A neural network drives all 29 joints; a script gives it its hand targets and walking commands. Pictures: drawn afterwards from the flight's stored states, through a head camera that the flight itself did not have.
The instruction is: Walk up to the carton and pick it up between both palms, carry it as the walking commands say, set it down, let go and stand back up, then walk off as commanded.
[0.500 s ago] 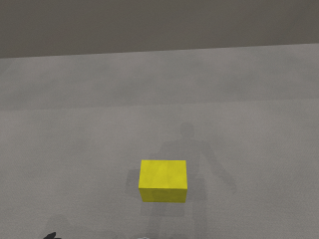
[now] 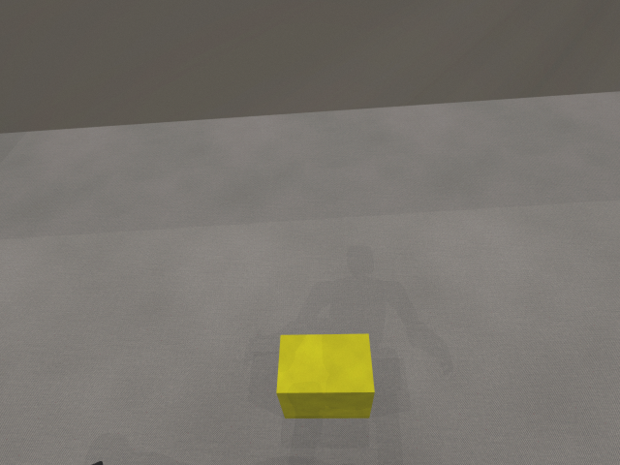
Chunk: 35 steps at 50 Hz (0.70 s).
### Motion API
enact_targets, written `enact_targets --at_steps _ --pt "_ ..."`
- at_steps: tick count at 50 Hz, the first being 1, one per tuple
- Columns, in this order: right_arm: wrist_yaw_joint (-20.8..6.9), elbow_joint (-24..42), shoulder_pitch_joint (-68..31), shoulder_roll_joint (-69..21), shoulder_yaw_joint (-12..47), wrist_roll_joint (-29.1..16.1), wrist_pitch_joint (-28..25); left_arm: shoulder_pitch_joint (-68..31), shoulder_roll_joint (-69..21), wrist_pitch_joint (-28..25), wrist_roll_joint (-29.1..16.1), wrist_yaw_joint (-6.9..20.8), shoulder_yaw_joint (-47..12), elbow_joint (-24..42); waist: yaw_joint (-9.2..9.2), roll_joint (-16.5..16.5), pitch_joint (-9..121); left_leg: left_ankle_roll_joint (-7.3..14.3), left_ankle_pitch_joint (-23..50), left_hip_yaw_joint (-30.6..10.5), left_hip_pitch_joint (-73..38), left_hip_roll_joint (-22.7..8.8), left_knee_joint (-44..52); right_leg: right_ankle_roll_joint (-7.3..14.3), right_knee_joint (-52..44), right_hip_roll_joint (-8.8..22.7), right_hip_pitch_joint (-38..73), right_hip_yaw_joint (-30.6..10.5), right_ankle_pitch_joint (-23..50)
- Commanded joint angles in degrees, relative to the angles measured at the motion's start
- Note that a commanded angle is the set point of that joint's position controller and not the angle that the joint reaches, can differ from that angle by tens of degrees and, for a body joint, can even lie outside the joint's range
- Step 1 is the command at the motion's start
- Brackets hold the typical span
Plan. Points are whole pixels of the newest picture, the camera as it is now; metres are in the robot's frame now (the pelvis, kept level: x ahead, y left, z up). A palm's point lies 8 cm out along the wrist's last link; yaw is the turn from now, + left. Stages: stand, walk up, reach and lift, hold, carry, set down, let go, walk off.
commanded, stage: walk up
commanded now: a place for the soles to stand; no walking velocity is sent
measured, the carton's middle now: (325, 377) +0.49 +0.01 -0.64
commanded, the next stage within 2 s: reach and lift in 1.46 s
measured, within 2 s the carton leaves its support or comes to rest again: neither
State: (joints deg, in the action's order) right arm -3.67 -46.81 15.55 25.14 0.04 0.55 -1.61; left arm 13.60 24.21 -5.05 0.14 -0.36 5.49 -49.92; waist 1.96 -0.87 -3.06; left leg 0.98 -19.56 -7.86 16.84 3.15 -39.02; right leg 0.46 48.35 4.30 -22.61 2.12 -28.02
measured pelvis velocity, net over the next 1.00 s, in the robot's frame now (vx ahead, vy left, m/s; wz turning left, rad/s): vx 0.05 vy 0.01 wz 0.02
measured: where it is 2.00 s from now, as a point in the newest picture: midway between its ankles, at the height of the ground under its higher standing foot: outside the picture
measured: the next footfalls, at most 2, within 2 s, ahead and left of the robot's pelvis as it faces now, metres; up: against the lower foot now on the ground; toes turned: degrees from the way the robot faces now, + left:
right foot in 0.04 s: +0.11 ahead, -0.13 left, +0.00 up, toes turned -4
left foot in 0.30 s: +0.15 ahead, +0.15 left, +0.00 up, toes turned -4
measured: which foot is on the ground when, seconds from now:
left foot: down 0.00-0.06, up 0.08-0.28, down 0.30-1.00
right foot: up 0.00-0.02, down 0.04-1.00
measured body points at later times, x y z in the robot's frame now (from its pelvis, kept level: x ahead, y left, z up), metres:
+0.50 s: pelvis +0.04 +0.01 -0.01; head +0.05 +0.00 +0.44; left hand +0.11 +0.35 -0.09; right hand +0.14 -0.30 -0.12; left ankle +0.11 +0.16 -0.72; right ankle +0.07 -0.13 -0.72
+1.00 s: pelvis +0.05 +0.01 -0.01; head +0.07 +0.00 +0.44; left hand +0.12 +0.36 -0.10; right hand +0.15 -0.30 -0.12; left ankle +0.11 +0.16 -0.72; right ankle +0.07 -0.13 -0.72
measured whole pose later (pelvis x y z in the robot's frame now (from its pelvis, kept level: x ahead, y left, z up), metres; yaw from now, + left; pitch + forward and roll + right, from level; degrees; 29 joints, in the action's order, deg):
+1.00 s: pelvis +0.05 +0.01 -0.01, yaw +1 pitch -1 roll +0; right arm -0.8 -49.0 14.6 24.2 0.0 0.6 -1.1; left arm 13.8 24.2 -1.2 0.1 -0.4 5.2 -50.1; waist -0.9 -1.5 -2.4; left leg -0.8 -17.0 -8.3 23.9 2.1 -41.6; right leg -1.1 42.5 4.2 -20.4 2.4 -21.2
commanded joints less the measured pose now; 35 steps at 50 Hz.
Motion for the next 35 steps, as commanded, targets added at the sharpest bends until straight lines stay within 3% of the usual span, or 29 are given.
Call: enact_targets --at_steps 1,2,3,4,5,6,7,9,11,13,14,15,16,17,18,20,21,22,24,25,26,27,28,29,30,31,32,33,35 --pt "1.0 5.3 -0.9 11.4 -5.5 0.4 0.4 6.0 8.8 -1.9 -0.3 -1.0 1.3 2.0 -3.8 -8.7 6.1 10.5 23.8 -10.1 1.6 -7.6 6.1 1.2 -21.3 -4.2 13.3 3.9 15.2" --pt "1.3 6.0 -1.7 7.2 -4.1 -0.7 0.3 9.5 11.2 -2.3 1.0 -1.5 1.8 1.3 -6.18 -2.3 9.7 6.5 18.3 -7.7 9.5 -5.4 -0.8 2.2 -21.7 -0.8 24.9 -1.5 19.7" --pt "1.3 7.9 -3.3 5.2 -3.8 -0.9 0.0 14.1 18.5 -2.6 2.0 -2.0 2.9 1.3 -8.66 9.7 10.5 2.1 6.9 -2.0 21.2 2.8 -14.9 7.1 -28.7 14.1 31.0 -22.7 9.9" --pt "2.0 6.8 -1.4 8.1 -4.3 0.0 0.3 10.6 22.4 -2.3 1.3 -1.7 4.1 1.9 -6.26 9.2 7.1 0.4 -13.3 -0.9 26.0 1.2 -19.8 13.4 -28.3 23.9 26.2 -31.4 11.5" --pt "2.1 5.3 -0.5 11.7 -5.0 -0.1 0.5 7.1 20.7 -1.9 0.7 -1.5 3.9 3.0 -5.14 3.9 5.5 0.3 -11.8 -2.5 24.7 -1.6 -23.4 16.0 -26.5 23.3 23.2 -27.6 11.8" --pt "1.8 5.0 -0.1 11.9 -5.1 -0.2 0.4 5.4 19.0 -1.6 0.4 -1.6 3.4 3.6 -4.02 3.0 4.7 0.0 -9.9 -1.3 23.7 -3.0 -20.9 15.1 -24.5 20.5 22.5 -22.6 15.4" --pt "1.8 4.3 0.9 11.2 -5.3 -0.2 0.3 5.2 17.5 -1.4 0.4 -1.5 2.9 3.1 -3.8 4.2 4.3 -0.1 -8.0 0.7 22.0 -3.4 -17.9 12.8 -24.7 17.3 19.9 -17.7 17.8" --pt "1.4 3.1 2.6 9.5 -5.2 0.0 0.0 2.3 16.8 -0.8 1.0 -1.0 2.5 3.7 -3.31 9.4 5.7 -0.6 -6.9 6.4 14.5 -3.7 -12.3 11.5 -22.9 14.1 12.7 -10.0 23.8" --pt "1.4 2.4 3.5 8.5 -5.1 0.3 0.1 -1.2 16.3 0.0 0.7 -0.6 2.3 4.4 -2.01 7.6 6.9 -0.5 -0.3 8.7 5.7 -3.2 -5.6 10.4 -20.1 13.1 6.6 -5.9 23.5" --pt "2.1 1.5 5.7 8.7 -5.6 0.8 -0.1 -3.8 14.9 1.2 0.4 -0.3 1.4 4.6 0.92 7.2 7.5 0.8 4.6 8.5 -4.1 -0.7 2.2 6.9 -13.0 10.0 0.5 -4.0 18.9" --pt "2.6 0.5 7.6 9.0 -5.8 1.2 -0.2 -3.5 12.8 1.9 0.4 -0.6 0.7 4.2 1.91 2.1 7.3 2.0 1.8 4.4 -7.0 -0.6 7.4 4.6 -6.9 7.5 -2.1 -3.3 11.5" --pt "2.9 1.0 5.1 12.0 -6.1 2.4 0.0 -2.0 9.2 2.5 -0.3 -1.2 -0.2 4.5 -0.37 -10.2 2.8 5.5 -2.1 -14.2 -2.7 -10.1 15.7 2.0 1.8 2.5 -7.0 -0.2 3.7" --pt "3.0 3.1 -0.9 16.0 -5.9 2.3 -0.2 -2.1 9.1 2.9 -1.3 -1.4 -0.5 4.5 -1.47 -12.5 -1.1 10.1 -10.5 -32.3 4.9 -16.1 24.0 0.6 5.3 -3.1 -10.2 -1.8 -7.9" --pt "3.0 3.2 -3.6 16.3 -5.8 1.9 -0.3 -1.1 12.1 3.1 -1.3 -1.5 0.1 2.7 -2.08 -10.4 -2.0 12.6 -12.1 -29.7 9.4 -16.0 22.4 0.7 6.8 -1.4 -4.9 -5.1 -8.1" --pt "3.1 3.6 -6.2 14.4 -5.5 2.0 0.0 0.7 12.0 2.7 -1.3 -1.3 0.4 1.6 -3.22 -11.0 -1.6 12.4 -10.9 -25.1 10.0 -13.8 21.2 0.7 4.6 -1.2 -2.9 -3.9 -7.3" --pt "2.9 3.4 -6.9 13.0 -5.3 2.0 0.7 3.6 10.9 2.0 -0.7 -0.9 0.7 -0.3 -3.29 -11.7 1.2 10.7 -5.2 -16.6 9.6 -9.8 17.3 0.9 -6.3 -2.7 4.8 0.5 -2.9" --pt "2.7 4.3 -6.2 12.1 -5.1 1.7 1.0 5.5 10.1 1.4 -0.3 -1.0 0.8 -0.7 -4.0 -10.1 3.1 9.4 -1.4 -14.9 9.3 -8.7 14.1 1.3 -13.6 -3.1 9.3 1.0 4.2" --pt "2.5 4.7 -6.2 9.9 -4.7 1.2 1.1 5.8 10.3 0.7 0.5 -1.1 0.7 -0.5 -4.66 -7.7 5.7 7.3 -2.7 -13.6 10.3 -7.9 11.7 1.8 -16.3 -2.3 12.3 -1.4 7.6" --pt "2.4 5.2 -5.8 8.4 -4.3 0.4 1.2 3.6 17.6 0.1 2.0 -1.2 2.1 0.8 -4.15 5.7 2.8 2.3 -7.8 -5.3 18.5 -0.8 -0.8 6.3 -27.2 10.3 12.4 -19.4 -7.5" --pt "2.5 4.2 -3.6 8.7 -4.5 0.6 1.3 1.7 20.0 -0.1 2.2 -1.3 2.6 1.3 -3.7 8.0 2.4 1.3 -8.9 -0.1 18.6 0.2 -7.6 9.4 -29.2 16.9 11.9 -25.4 -7.5" --pt "2.5 2.6 -2.0 9.9 -4.8 0.5 1.2 -0.4 19.4 0.0 1.8 -1.3 2.8 1.7 -2.55 7.4 1.7 0.6 -7.4 1.5 14.9 -2.4 -9.1 11.5 -25.7 17.7 9.8 -22.4 3.0" --pt "2.4 2.1 -1.4 9.9 -4.7 0.5 0.7 -1.6 18.0 0.2 1.2 -1.3 2.2 2.4 -1.84 4.6 2.8 1.2 -3.0 2.5 11.4 -3.3 -4.7 10.8 -21.5 15.9 9.5 -17.2 12.8" --pt "2.4 2.1 -0.8 9.6 -4.9 0.9 0.2 -1.5 16.5 0.4 0.8 -1.2 1.7 2.1 -1.42 4.0 4.9 2.0 0.6 2.5 6.6 -2.7 -2.5 8.6 -18.6 13.2 7.7 -13.0 18.0" --pt "2.5 1.9 -0.2 10.3 -5.2 1.0 -0.1 -1.1 15.7 0.7 0.5 -1.1 1.3 2.5 -1.05 2.7 6.3 3.0 10.2 -0.9 2.6 -3.5 1.5 6.1 -14.2 9.9 6.9 -9.1 21.3" --pt "2.5 2.4 -1.6 11.6 -5.6 1.4 -0.3 -1.2 13.8 1.0 0.0 -1.0 0.8 2.9 -1.54 -2.4 6.5 5.1 9.9 -8.1 1.4 -6.0 6.3 3.3 -9.7 4.1 4.0 -3.8 15.5" --pt "2.5 3.1 -4.0 12.6 -5.3 1.5 -0.3 -1.3 12.0 1.6 -0.7 -0.9 0.4 2.8 -2.53 -7.5 5.5 9.0 7.0 -17.6 2.7 -10.1 11.9 0.8 -4.9 -1.6 1.4 -0.3 4.6" --pt "2.2 2.9 -4.4 13.1 -5.2 1.6 -0.1 -1.1 11.0 1.9 -0.8 -1.1 0.3 2.3 -2.68 -9.4 4.7 11.5 2.1 -22.4 2.9 -12.2 15.5 0.4 -3.5 -3.5 0.9 -0.2 -3.4" --pt "2.4 2.8 -5.0 13.1 -5.0 1.5 0.2 0.5 10.7 1.9 -0.7 -1.1 0.1 1.7 -3.4 -9.3 4.0 11.9 -0.8 -22.3 4.0 -12.4 15.9 0.6 -5.9 -2.8 1.6 -0.5 -4.5" --pt "2.5 3.5 -7.5 11.3 -4.2 1.2 0.8 2.2 10.8 0.9 0.2 -1.1 -0.1 0.4 -4.45 -6.9 4.9 8.3 -0.6 -17.0 8.2 -9.1 13.0 1.9 -14.9 -1.4 8.5 -2.7 1.6"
